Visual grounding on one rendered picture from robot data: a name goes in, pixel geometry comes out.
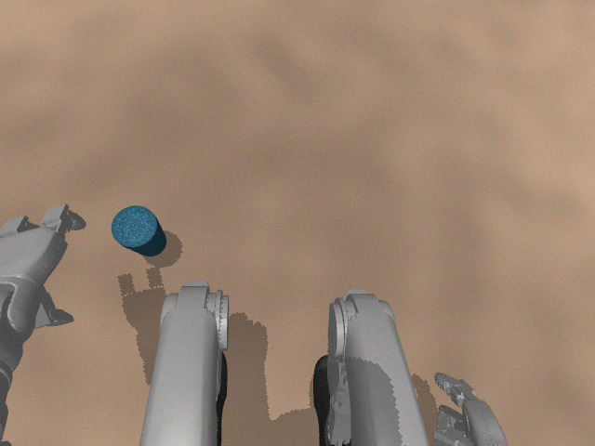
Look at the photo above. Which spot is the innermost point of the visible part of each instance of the right robot hand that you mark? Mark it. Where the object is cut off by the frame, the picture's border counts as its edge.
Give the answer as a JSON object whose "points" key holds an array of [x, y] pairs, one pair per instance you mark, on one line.
{"points": [[476, 426]]}

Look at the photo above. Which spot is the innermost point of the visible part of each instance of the right robot foot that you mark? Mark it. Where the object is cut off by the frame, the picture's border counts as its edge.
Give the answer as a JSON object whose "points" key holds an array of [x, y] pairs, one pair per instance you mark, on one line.
{"points": [[321, 397]]}

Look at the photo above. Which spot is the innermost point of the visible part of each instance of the cup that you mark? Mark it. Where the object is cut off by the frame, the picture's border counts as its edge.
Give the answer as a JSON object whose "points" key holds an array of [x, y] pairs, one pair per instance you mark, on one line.
{"points": [[138, 229]]}

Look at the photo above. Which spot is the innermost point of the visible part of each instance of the left robot hand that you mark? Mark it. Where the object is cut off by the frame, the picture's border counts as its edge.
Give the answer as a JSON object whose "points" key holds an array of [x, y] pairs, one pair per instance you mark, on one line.
{"points": [[31, 253]]}

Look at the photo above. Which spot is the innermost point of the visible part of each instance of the left robot arm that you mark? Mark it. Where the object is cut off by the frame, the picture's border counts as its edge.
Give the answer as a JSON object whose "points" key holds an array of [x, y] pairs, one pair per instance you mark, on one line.
{"points": [[19, 304]]}

